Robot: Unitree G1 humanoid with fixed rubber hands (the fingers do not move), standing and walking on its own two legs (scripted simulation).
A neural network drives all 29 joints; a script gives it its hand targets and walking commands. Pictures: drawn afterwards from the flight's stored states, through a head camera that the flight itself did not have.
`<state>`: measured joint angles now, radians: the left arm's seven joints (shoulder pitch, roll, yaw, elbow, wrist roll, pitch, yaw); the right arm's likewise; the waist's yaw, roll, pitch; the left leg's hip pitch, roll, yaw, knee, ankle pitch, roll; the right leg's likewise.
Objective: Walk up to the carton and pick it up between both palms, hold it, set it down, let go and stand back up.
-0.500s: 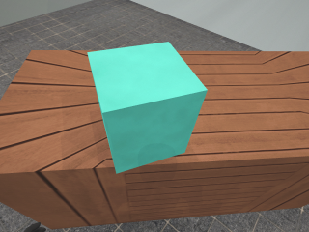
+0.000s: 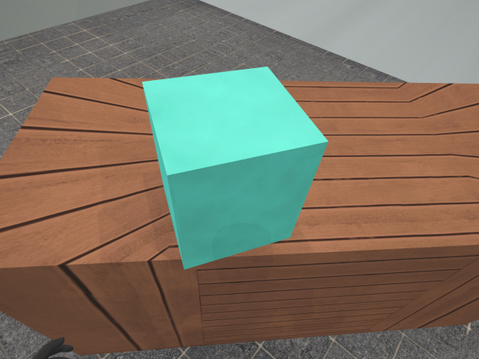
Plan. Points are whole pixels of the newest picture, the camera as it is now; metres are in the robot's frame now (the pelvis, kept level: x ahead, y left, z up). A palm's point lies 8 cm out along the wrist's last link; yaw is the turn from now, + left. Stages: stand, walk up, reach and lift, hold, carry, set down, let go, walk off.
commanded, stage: walk up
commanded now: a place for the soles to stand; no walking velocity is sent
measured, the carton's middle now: (225, 169) +0.42 +0.03 +0.10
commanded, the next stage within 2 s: none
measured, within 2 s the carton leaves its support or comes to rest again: neither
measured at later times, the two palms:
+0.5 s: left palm out of the picture +0.12 +0.31 -0.08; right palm out of the picture +0.08 -0.34 -0.06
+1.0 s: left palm out of the picture +0.12 +0.30 -0.08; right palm out of the picture +0.09 -0.34 -0.06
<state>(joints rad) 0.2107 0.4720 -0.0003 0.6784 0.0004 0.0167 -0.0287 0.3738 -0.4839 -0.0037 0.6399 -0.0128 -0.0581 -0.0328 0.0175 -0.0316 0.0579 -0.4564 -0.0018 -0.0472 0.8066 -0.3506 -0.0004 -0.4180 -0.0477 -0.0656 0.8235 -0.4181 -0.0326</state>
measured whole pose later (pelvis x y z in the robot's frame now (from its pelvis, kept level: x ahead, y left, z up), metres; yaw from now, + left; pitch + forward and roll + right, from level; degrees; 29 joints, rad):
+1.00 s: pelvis +0.00 -0.01 +0.00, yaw +0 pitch +0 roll +0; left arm 0.21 0.47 0.00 0.68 0.00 0.01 -0.03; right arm 0.37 -0.48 0.00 0.64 -0.01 -0.06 -0.03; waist 0.03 -0.03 0.05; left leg -0.43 0.00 -0.05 0.79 -0.36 -0.01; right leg -0.41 -0.04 -0.07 0.82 -0.40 -0.03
